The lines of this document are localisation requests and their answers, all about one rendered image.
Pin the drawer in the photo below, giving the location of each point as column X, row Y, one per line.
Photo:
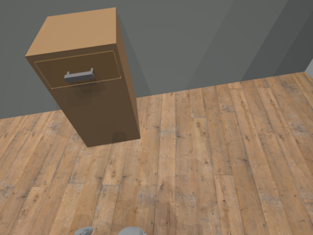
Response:
column 104, row 66

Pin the handle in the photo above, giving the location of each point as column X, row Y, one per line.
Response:
column 79, row 76

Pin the cabinet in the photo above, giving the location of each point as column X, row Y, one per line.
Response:
column 101, row 112

